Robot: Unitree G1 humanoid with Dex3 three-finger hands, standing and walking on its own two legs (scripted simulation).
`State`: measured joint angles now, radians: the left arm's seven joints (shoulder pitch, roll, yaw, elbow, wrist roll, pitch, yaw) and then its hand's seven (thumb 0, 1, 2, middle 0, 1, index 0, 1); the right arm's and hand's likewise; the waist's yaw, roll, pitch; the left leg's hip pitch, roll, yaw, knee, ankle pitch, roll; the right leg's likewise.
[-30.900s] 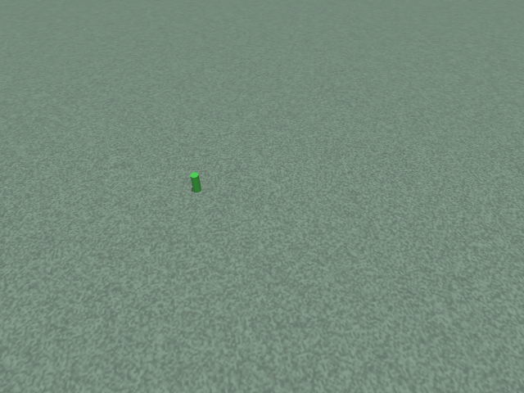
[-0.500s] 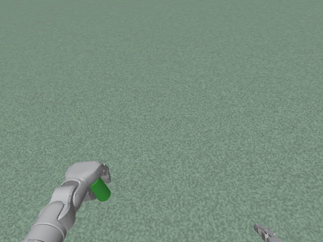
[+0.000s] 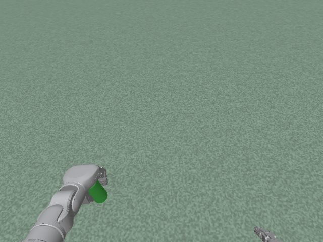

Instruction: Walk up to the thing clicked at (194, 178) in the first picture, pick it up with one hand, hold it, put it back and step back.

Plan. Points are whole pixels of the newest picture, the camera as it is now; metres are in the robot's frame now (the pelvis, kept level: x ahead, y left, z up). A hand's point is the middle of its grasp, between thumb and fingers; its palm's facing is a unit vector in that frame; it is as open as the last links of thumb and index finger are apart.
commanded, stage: crouch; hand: left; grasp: from above
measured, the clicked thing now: (95, 189) +0.31 +0.22 -0.09
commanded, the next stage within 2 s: lower in 1.76 s
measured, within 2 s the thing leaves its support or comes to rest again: neither
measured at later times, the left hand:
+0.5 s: hand (105, 198) +0.36 +0.24 -0.27, palm faces -0.41 +0.03 -0.91, open 7.2 cm
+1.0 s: hand (115, 205) +0.40 +0.25 -0.47, palm faces -0.44 -0.02 -0.90, open 7.2 cm
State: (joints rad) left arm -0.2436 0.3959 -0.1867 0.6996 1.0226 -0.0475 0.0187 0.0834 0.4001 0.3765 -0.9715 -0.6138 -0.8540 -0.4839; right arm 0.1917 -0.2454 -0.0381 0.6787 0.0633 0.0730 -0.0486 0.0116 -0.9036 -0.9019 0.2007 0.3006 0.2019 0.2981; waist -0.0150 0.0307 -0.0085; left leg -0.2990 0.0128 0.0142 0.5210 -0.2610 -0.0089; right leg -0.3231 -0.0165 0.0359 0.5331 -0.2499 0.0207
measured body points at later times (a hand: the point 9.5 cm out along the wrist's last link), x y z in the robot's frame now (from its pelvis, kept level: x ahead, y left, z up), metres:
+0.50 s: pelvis -0.05 +0.01 -0.16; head +0.10 +0.02 +0.26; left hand +0.38 +0.24 -0.22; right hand -0.01 -0.28 -0.28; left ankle +0.00 +0.13 -0.73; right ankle +0.02 -0.13 -0.73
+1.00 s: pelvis -0.07 +0.01 -0.32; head +0.16 +0.04 +0.07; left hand +0.42 +0.25 -0.42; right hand -0.02 -0.27 -0.44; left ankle +0.00 +0.13 -0.73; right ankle +0.01 -0.13 -0.73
